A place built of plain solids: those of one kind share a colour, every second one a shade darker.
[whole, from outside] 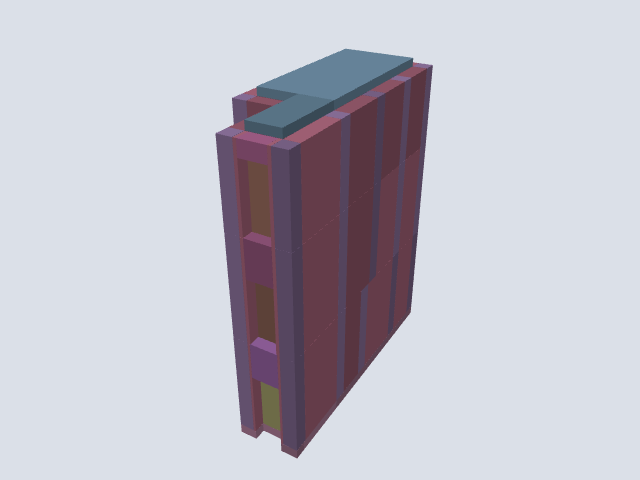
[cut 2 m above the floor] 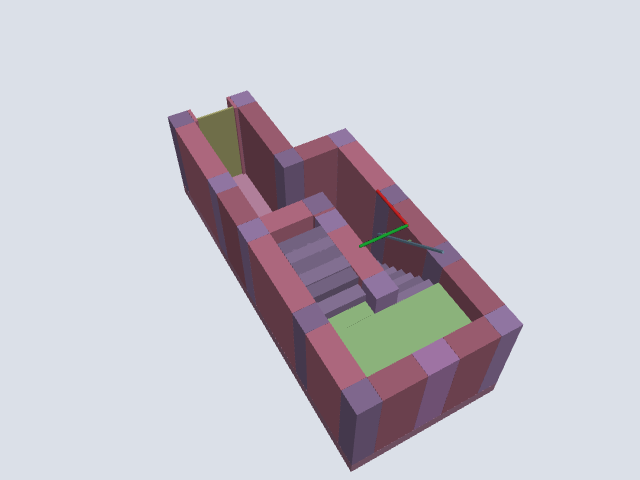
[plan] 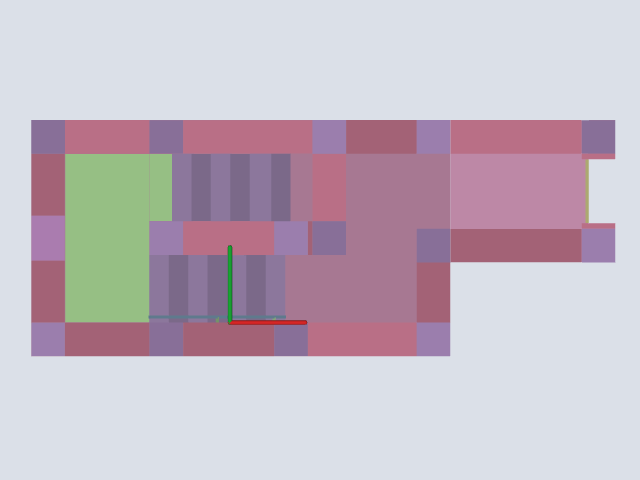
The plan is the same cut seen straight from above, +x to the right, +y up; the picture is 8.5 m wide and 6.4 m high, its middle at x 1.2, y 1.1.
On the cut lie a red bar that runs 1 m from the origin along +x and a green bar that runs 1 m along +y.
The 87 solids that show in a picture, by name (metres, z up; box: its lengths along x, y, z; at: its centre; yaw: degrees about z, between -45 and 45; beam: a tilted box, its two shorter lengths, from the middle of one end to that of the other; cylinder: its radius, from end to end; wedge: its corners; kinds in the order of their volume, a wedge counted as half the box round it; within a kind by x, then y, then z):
{
 "wall_1": {"box": [0.45, 0.83, 3.15], "at": [-2.42, 0.41, 1.58]},
 "wall_2": {"box": [0.45, 0.83, 3.15], "at": [-2.42, 1.84, 1.58]},
 "wall_3": {"box": [1.13, 0.45, 3.15], "at": [-1.64, -0.23, 1.58]},
 "wall_4": {"box": [1.13, 0.45, 3.15], "at": [-1.64, 2.48, 1.58]},
 "wall_5": {"box": [1.13, 0.45, 3.15], "at": [-1.64, 2.48, 4.73]},
 "wall_6": {"box": [1.13, 0.45, 2.46], "at": [-1.64, 2.48, 7.53]},
 "wall_7": {"box": [1.21, 0.45, 3.15], "at": [-0.02, -0.23, 1.58]},
 "wall_8": {"box": [1.21, 0.45, 3.15], "at": [-0.02, 1.12, 1.58]},
 "wall_9": {"box": [1.21, 0.45, 3.15], "at": [-0.02, 2.48, 4.73]},
 "wall_10": {"box": [1.21, 0.45, 2.46], "at": [-0.02, 2.48, 7.53]},
 "wall_11": {"box": [1.72, 0.45, 3.15], "at": [0.24, 2.48, 1.58]},
 "wall_12": {"box": [0.06, 0.45, 2.41], "at": [1.07, 1.12, 1.21]},
 "wall_13": {"box": [0.45, 0.9, 2.41], "at": [1.32, 1.8, 1.21]},
 "wall_14": {"box": [1.45, 0.45, 3.15], "at": [1.76, -0.23, 1.58]},
 "wall_15": {"box": [1.45, 0.45, 2.46], "at": [1.76, -0.23, 7.53]},
 "wall_16": {"box": [1.45, 0.45, 3.15], "at": [1.76, 2.48, 4.73]},
 "wall_17": {"box": [1.45, 0.45, 2.46], "at": [1.76, 2.48, 7.53]},
 "wall_18": {"box": [0.94, 0.45, 3.15], "at": [2.02, 2.48, 1.58]},
 "wall_19": {"box": [0.45, 0.8, 3.15], "at": [2.71, 0.4, 1.58]},
 "wall_20": {"box": [0.45, 0.8, 2.46], "at": [2.71, 0.4, 7.53]},
 "wall_21": {"box": [1.75, 0.45, 3.15], "at": [3.81, 1.02, 1.58]},
 "wall_22": {"box": [1.75, 0.45, 2.46], "at": [3.81, 1.02, 7.53]},
 "wall_23": {"box": [1.75, 0.45, 3.15], "at": [3.81, 2.48, 1.58]},
 "wall_24": {"box": [1.75, 0.45, 3.15], "at": [3.81, 2.48, 4.73]},
 "wall_25": {"box": [1.75, 0.45, 2.46], "at": [3.81, 2.48, 7.53]},
 "wall_26": {"box": [0.45, 0.08, 3.15], "at": [4.91, 1.29, 1.58]},
 "wall_27": {"box": [0.45, 0.1, 3.15], "at": [4.91, 1.3, 4.73]},
 "wall_28": {"box": [0.45, 0.1, 2.46], "at": [4.91, 1.3, 7.53]},
 "wall_29": {"box": [0.45, 0.1, 3.15], "at": [4.91, 2.2, 4.73]},
 "wall_30": {"box": [0.45, 0.1, 2.46], "at": [4.91, 2.2, 7.53]},
 "wall_31": {"box": [0.45, 0.08, 3.15], "at": [4.91, 2.21, 1.58]},
 "wallpost_1": {"box": [0.45, 0.45, 3.15], "at": [-2.42, -0.23, 1.58]},
 "wallpost_2": {"box": [0.45, 0.45, 3.15], "at": [-2.42, 2.48, 1.58]},
 "wallpost_3": {"box": [0.45, 0.45, 3.15], "at": [-2.42, 2.48, 4.73]},
 "wallpost_4": {"box": [0.45, 0.45, 2.46], "at": [-2.42, 2.48, 7.53]},
 "wallpost_5": {"box": [0.45, 0.45, 3.15], "at": [-0.85, -0.23, 1.58]},
 "wallpost_6": {"box": [0.45, 0.45, 3.15], "at": [-0.85, 1.12, 1.58]},
 "wallpost_7": {"box": [0.45, 0.45, 3.15], "at": [-0.85, 2.48, 1.58]},
 "wallpost_8": {"box": [0.45, 0.45, 3.15], "at": [-0.85, 2.48, 4.73]},
 "wallpost_9": {"box": [0.45, 0.45, 2.46], "at": [-0.85, 2.48, 7.53]},
 "wallpost_10": {"box": [0.45, 0.45, 3.15], "at": [0.81, -0.23, 1.58]},
 "wallpost_11": {"box": [0.45, 0.45, 3.15], "at": [0.81, 1.12, 1.58]},
 "wallpost_12": {"box": [0.45, 0.45, 3.15], "at": [0.81, 2.48, 4.73]},
 "wallpost_13": {"box": [0.45, 0.45, 2.46], "at": [0.81, 2.48, 7.53]},
 "wallpost_14": {"box": [0.45, 0.45, 2.41], "at": [1.32, 1.12, 1.21]},
 "wallpost_15": {"box": [0.45, 0.45, 3.15], "at": [1.32, 2.48, 1.58]},
 "wallpost_16": {"box": [0.45, 0.45, 3.15], "at": [2.71, -0.23, 1.58]},
 "wallpost_17": {"box": [0.45, 0.45, 2.46], "at": [2.71, -0.23, 7.53]},
 "wallpost_18": {"box": [0.45, 0.45, 3.15], "at": [2.71, 1.02, 1.58]},
 "wallpost_19": {"box": [0.45, 0.45, 3.15], "at": [2.71, 2.48, 1.58]},
 "wallpost_20": {"box": [0.45, 0.45, 3.15], "at": [2.71, 2.48, 4.73]},
 "wallpost_21": {"box": [0.45, 0.45, 2.46], "at": [2.71, 2.48, 7.53]},
 "wallpost_22": {"box": [0.45, 0.45, 3.15], "at": [4.91, 1.02, 1.58]},
 "wallpost_23": {"box": [0.45, 0.45, 3.15], "at": [4.91, 1.02, 4.73]},
 "wallpost_24": {"box": [0.45, 0.45, 2.46], "at": [4.91, 1.02, 7.53]},
 "wallpost_25": {"box": [0.45, 0.45, 3.15], "at": [4.91, 2.48, 1.58]},
 "wallpost_26": {"box": [0.45, 0.45, 3.15], "at": [4.91, 2.48, 4.73]},
 "wallpost_27": {"box": [0.45, 0.45, 2.46], "at": [4.91, 2.48, 7.53]},
 "floor_slab_1": {"box": [5.59, 3.15, 0.3], "at": [0.14, 1.12, -0.15]},
 "floor_slab_2": {"box": [1.85, 1.9, 0.3], "at": [3.86, 1.75, -0.15]},
 "floor_slab_3": {"box": [0.36, 0.53, 0.3], "at": [4.96, 1.06, -0.15]},
 "floor_slab_4": {"box": [0.36, 0.53, 0.3], "at": [4.96, 2.44, -0.15]},
 "tread_slab_1": {"box": [0.29, 0.9, 1.38], "at": [-0.96, 0.45, 0.69]},
 "tread_slab_2": {"box": [0.29, 0.9, 1.18], "at": [-0.7, 0.45, 0.59]},
 "tread_slab_3": {"box": [0.29, 0.9, 1.77], "at": [-0.63, 1.8, 0.89]},
 "tread_slab_4": {"box": [0.29, 0.9, 0.99], "at": [-0.44, 0.45, 0.49]},
 "tread_slab_5": {"box": [0.29, 0.9, 1.97], "at": [-0.37, 1.8, 0.98]},
 "tread_slab_6": {"box": [0.29, 0.9, 0.79], "at": [-0.18, 0.45, 0.39]},
 "tread_slab_7": {"box": [0.29, 0.9, 2.17], "at": [-0.11, 1.8, 1.08]},
 "tread_slab_8": {"box": [0.29, 0.9, 0.59], "at": [0.08, 0.45, 0.3]},
 "tread_slab_9": {"box": [0.29, 0.9, 2.36], "at": [0.15, 1.8, 1.18]},
 "tread_slab_10": {"box": [0.29, 0.9, 0.39], "at": [0.33, 0.45, 0.2]},
 "tread_slab_11": {"box": [0.29, 0.9, 2.56], "at": [0.41, 1.8, 1.28]},
 "tread_slab_12": {"box": [0.29, 0.9, 0.2], "at": [0.59, 0.45, 0.1]},
 "tread_slab_13": {"box": [0.29, 0.9, 2.76], "at": [0.66, 1.8, 1.38]},
 "landing_slab_1": {"box": [1.13, 2.25, 1.58], "at": [-1.64, 1.12, 0.79]},
 "landing_slab_2": {"box": [0.33, 0.9, 1.58], "at": [-0.91, 1.8, 0.79]},
 "roof_slab_1": {"box": [4.69, 2.25, 0.25], "at": [0.14, 1.12, 8.89]},
 "roof_slab_2": {"box": [2.2, 1.0, 0.25], "at": [3.59, 1.75, 8.89]},
 "wall_sill_win_1": {"box": [0.45, 0.6, 2.58], "at": [-2.42, 1.12, 1.29]},
 "wall_head_door_1": {"box": [0.45, 0.8, 1.15], "at": [4.91, 1.75, 5.73]},
 "wall_head_door_2": {"box": [0.45, 0.8, 0.46], "at": [4.91, 1.75, 8.53]},
 "wall_head_door_yard_1": {"box": [0.45, 0.85, 1.15], "at": [4.91, 1.75, 2.58]},
 "door_leaf_1": {"box": [0.045, 0.8, 2.0], "at": [4.76, 1.75, 4.15]},
 "door_leaf_2": {"box": [0.045, 0.8, 2.0], "at": [4.76, 1.75, 7.3]},
 "door_yard_leaf_1": {"box": [0.045, 0.85, 2.0], "at": [4.76, 1.75, 1.0]},
 "rail_top_1": {"beam": [0.045, 0.045], "from": [0.74, 0.07, 1.1], "to": [-1.07, 0.07, 2.48]}
}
